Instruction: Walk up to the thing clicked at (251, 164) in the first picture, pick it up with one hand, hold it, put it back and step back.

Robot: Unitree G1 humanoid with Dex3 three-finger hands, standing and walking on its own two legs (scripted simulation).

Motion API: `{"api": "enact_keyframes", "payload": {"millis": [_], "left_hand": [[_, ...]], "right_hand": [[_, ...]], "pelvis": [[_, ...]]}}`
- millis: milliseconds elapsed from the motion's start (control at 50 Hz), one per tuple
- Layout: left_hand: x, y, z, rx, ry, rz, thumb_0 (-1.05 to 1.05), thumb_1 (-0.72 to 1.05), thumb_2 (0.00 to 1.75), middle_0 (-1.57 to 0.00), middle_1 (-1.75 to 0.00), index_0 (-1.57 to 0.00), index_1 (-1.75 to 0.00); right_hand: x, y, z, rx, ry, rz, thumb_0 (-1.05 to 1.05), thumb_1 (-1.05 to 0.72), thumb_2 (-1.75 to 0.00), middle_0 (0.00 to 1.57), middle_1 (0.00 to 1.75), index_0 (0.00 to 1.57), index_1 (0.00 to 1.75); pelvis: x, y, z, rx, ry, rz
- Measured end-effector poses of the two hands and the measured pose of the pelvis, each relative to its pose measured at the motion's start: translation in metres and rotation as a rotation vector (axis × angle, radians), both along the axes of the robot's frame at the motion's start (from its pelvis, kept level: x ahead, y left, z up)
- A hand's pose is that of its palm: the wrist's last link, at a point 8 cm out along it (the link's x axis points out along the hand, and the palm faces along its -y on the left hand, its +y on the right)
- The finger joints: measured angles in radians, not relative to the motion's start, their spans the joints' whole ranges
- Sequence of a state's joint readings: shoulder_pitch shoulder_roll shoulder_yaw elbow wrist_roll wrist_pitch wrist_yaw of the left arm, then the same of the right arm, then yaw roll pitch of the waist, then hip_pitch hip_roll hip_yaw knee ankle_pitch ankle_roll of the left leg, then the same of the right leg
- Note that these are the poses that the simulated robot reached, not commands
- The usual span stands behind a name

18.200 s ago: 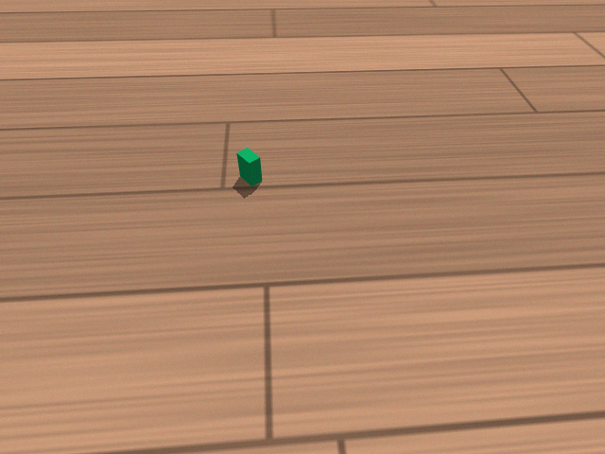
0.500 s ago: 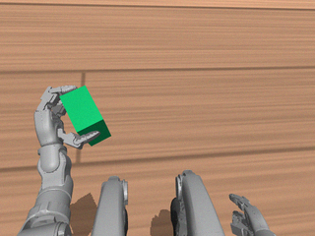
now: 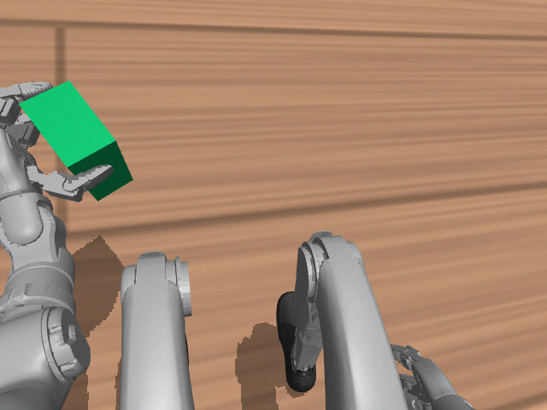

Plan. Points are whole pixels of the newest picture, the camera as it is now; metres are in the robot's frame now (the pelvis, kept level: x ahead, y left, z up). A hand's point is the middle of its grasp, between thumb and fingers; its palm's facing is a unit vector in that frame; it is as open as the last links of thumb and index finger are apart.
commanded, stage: crouch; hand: left
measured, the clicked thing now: (85, 147) +0.48 +0.22 -0.08
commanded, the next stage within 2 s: lower in 0.52 s
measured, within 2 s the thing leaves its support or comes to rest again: neither
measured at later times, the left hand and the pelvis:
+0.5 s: hand (74, 158) +0.49 +0.25 -0.14, palm faces +0.31 -0.95 -0.01, open 12.4 cm; pelvis +0.00 +0.01 -0.06, yaw -4 degrees
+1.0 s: hand (90, 172) +0.50 +0.25 -0.21, palm faces +0.32 -0.95 +0.01, open 12.4 cm; pelvis +0.00 +0.01 -0.08, yaw -7 degrees
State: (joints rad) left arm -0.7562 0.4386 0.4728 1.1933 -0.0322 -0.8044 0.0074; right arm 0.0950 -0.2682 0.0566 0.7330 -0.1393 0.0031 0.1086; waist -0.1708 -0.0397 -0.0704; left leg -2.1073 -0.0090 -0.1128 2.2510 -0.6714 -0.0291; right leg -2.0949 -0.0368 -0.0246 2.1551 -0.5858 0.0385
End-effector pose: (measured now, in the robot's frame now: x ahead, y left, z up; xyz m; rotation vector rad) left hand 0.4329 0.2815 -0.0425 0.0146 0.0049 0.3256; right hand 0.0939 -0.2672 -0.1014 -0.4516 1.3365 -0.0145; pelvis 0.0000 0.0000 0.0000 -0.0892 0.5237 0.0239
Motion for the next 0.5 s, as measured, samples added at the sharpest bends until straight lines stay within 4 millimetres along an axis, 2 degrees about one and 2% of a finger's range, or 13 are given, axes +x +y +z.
{"api": "enact_keyframes", "payload": {"millis": [120,220,340,500], "left_hand": [[0.008,0.001,-0.028,-0.005,0.006,-0.005,-0.02,-0.61,0.92,-0.58,-0.92,-0.59,-0.94],[0.012,0.002,-0.05,-0.008,0.018,-0.006,-0.02,-0.61,0.92,-0.58,-0.92,-0.59,-0.94],[0.016,0.007,-0.071,-0.012,0.015,0.001,-0.02,-0.61,0.92,-0.57,-0.93,-0.59,-0.95],[0.021,0.013,-0.093,-0.009,0.014,-0.013,-0.02,-0.61,0.92,-0.57,-0.94,-0.58,-0.96]], "right_hand": [[-0.026,0.001,-0.018,-0.009,0.058,-0.013,0.0,-0.92,-0.91,0.2,0.3,0.2,0.3],[-0.037,0.002,-0.028,-0.018,0.093,-0.005,0.0,-0.92,-0.9,0.2,0.3,0.2,0.3],[-0.035,0.001,-0.034,-0.04,0.107,0.023,0.0,-0.91,-0.9,0.2,0.3,0.2,0.3],[-0.023,-0.002,-0.037,-0.073,0.115,0.073,0.0,-0.91,-0.9,0.2,0.3,0.2,0.3]], "pelvis": [[-0.004,0.002,-0.023,-0.015,-0.021,-0.009],[-0.003,0.003,-0.036,-0.027,-0.033,-0.015],[-0.002,0.004,-0.049,-0.043,-0.048,-0.024],[0.001,0.008,-0.06,-0.066,-0.061,-0.032]]}}
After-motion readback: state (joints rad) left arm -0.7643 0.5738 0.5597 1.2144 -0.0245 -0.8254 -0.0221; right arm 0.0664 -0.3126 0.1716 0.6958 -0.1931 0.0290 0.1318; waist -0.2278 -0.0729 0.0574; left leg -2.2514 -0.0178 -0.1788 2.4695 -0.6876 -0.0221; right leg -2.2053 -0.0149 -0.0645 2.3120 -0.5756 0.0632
